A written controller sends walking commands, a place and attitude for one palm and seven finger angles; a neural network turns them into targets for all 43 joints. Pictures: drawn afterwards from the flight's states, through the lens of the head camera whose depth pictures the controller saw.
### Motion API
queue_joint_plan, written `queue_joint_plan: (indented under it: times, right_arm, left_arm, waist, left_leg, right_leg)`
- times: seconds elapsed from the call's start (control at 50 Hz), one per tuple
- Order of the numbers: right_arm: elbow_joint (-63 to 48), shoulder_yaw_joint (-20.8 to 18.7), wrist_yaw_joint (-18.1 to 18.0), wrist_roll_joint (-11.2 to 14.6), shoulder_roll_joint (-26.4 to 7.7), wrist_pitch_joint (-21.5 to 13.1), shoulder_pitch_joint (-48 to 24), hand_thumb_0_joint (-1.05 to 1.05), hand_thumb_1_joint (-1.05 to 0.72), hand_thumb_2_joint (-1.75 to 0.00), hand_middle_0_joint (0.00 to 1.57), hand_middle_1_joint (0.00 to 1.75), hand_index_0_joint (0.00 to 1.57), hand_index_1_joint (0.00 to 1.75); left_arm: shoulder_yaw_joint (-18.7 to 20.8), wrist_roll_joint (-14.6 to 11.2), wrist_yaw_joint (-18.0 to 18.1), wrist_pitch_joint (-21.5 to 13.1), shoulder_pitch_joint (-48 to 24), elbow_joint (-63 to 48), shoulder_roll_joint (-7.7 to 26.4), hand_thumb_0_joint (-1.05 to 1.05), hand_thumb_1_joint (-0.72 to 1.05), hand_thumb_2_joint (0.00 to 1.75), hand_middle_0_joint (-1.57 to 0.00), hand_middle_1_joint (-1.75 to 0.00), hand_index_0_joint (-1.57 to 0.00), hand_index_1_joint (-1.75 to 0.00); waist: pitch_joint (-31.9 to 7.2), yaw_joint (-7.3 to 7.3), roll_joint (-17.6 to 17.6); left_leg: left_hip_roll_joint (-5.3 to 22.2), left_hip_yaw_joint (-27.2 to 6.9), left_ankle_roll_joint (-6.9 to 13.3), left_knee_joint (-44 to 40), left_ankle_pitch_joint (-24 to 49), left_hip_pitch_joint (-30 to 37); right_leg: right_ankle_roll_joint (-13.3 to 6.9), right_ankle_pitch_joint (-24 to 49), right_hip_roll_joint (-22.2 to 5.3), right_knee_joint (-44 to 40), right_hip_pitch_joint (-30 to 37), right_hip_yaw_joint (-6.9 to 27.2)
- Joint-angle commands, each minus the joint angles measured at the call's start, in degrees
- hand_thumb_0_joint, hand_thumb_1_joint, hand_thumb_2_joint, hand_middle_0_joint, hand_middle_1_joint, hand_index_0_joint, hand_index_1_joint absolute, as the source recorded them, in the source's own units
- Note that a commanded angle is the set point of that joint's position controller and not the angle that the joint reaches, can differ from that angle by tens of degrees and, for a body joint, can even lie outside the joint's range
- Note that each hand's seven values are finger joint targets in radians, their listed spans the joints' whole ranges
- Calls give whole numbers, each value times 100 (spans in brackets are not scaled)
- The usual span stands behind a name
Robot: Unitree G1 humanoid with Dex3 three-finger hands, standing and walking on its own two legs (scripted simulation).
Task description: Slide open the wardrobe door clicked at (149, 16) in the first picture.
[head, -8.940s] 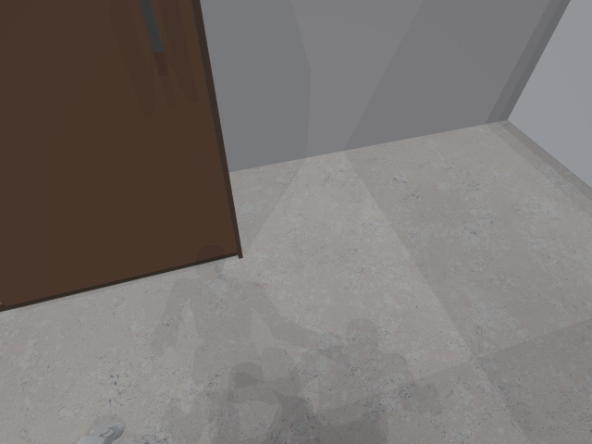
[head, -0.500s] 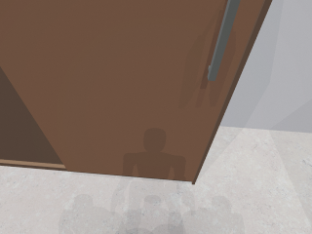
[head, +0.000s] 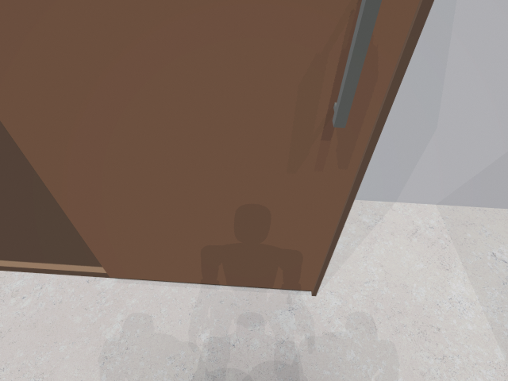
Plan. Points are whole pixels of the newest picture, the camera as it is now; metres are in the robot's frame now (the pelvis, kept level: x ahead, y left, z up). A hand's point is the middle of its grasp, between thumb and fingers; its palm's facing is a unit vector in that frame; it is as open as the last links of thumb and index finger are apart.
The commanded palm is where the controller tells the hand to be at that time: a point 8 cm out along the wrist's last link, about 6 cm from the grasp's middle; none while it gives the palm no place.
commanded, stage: look again from close up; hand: right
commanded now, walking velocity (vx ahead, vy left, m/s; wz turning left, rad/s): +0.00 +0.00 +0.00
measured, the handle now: (352, 58) +0.57 -0.13 +0.25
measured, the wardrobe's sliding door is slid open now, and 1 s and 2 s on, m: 0.00 0.00 0.00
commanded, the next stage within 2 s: shuffle to correct the standing spot in 1.04 s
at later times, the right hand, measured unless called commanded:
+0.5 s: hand out of the picture -0.01 -0.16 -0.18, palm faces +0.06 +0.98 -0.17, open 7.4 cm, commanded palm none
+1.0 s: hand out of the picture +0.01 -0.16 -0.18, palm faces +0.06 +0.98 -0.17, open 7.4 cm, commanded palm none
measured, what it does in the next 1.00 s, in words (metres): stands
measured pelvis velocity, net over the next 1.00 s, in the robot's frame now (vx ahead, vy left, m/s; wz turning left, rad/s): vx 0.01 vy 0.00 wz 0.00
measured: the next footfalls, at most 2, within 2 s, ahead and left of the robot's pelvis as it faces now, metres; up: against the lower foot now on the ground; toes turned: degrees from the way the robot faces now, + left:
none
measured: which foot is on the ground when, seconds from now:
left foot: down 0.00-1.00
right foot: down 0.00-1.00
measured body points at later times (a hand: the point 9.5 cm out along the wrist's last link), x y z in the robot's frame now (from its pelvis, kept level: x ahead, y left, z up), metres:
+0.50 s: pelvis +0.00 +0.00 +0.00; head +0.01 +0.00 +0.45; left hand -0.01 +0.21 -0.16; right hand -0.01 -0.22 -0.16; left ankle +0.05 +0.13 -0.74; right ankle +0.01 -0.14 -0.74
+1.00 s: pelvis +0.01 +0.00 +0.00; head +0.03 +0.00 +0.45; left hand +0.00 +0.21 -0.16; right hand +0.01 -0.21 -0.16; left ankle +0.05 +0.13 -0.74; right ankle +0.01 -0.14 -0.74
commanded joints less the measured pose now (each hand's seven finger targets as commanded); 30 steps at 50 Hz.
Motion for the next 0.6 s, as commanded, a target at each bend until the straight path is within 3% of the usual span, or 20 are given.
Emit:
queue_joint_plan:
  times: [0.0, 0.16, 0.26, 0.34, 0.58]
  right_arm:
    - [-200, -117, -29, -12, -555, -84, 381, 0, -90, -90, 20, 30, 20, 30]
    - [-184, -134, -42, -20, -466, -88, 453, 0, -90, -90, 20, 30, 20, 30]
    - [-168, -134, -39, -21, -455, -95, 473, 0, -90, -90, 20, 30, 20, 30]
    - [-169, -140, -36, -22, -435, -82, 494, 0, -90, -90, 20, 30, 20, 30]
    - [-161, -153, -31, -21, -381, -89, 523, 0, -90, -90, 20, 30, 20, 30]
  left_arm:
    - [107, -16, 45, -85, 399, -172, 554, 0, 90, 90, -20, -30, -20, -30]
    - [117, -18, 54, -99, 436, -146, 482, 0, 90, 90, -20, -30, -20, -30]
    - [114, -15, 56, -81, 492, -120, 437, 0, 90, 90, -20, -30, -20, -30]
    - [111, -9, 57, -73, 510, -116, 416, 0, 90, 90, -20, -30, -20, -30]
    - [114, -5, 62, -89, 513, -109, 392, 0, 90, 90, -20, -30, -20, -30]
  waist:
    - [323, 5, -11]
    - [292, -13, -92]
    - [332, 7, 119]
    - [354, 10, -44]
    - [290, -8, -3]
  left_leg:
    - [275, -438, 183, -604, -463, 218]
    - [263, -395, 186, -544, -275, 267]
    - [285, -443, 203, -629, -457, 191]
    - [260, -443, 208, -633, -550, 163]
    - [256, -417, 208, -571, -444, 191]
  right_leg:
    - [-167, -122, -294, -685, -734, 267]
    - [-187, -21, -315, -707, -698, 275]
    - [-182, -33, -267, -626, -671, 221]
    - [-188, -130, -274, -659, -689, 246]
    - [-195, -54, -274, -629, -693, 256]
